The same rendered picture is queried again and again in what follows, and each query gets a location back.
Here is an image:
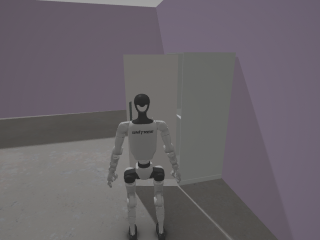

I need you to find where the handle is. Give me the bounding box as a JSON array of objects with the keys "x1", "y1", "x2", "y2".
[{"x1": 129, "y1": 102, "x2": 132, "y2": 121}]

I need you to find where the right robot foot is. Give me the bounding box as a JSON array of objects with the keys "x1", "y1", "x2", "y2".
[{"x1": 156, "y1": 223, "x2": 166, "y2": 240}]

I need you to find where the robot right hand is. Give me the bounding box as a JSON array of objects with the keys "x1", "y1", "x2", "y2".
[{"x1": 170, "y1": 169, "x2": 181, "y2": 184}]

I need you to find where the robot right forearm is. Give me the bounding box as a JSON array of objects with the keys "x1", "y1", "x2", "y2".
[{"x1": 167, "y1": 144, "x2": 179, "y2": 171}]

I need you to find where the robot left forearm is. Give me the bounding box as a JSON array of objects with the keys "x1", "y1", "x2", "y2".
[{"x1": 108, "y1": 146, "x2": 120, "y2": 174}]

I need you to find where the robot left hand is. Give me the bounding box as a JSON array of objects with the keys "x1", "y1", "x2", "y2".
[{"x1": 107, "y1": 172, "x2": 118, "y2": 188}]

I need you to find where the left robot upper arm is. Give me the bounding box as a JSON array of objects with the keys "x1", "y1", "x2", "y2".
[{"x1": 113, "y1": 121, "x2": 130, "y2": 156}]

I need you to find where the fridge door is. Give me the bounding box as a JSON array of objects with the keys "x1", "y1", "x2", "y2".
[{"x1": 123, "y1": 54, "x2": 179, "y2": 179}]

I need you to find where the humanoid robot torso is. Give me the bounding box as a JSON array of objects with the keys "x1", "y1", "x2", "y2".
[{"x1": 128, "y1": 118, "x2": 158, "y2": 180}]

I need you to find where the right robot upper arm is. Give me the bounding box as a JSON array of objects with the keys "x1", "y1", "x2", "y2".
[{"x1": 155, "y1": 120, "x2": 174, "y2": 153}]

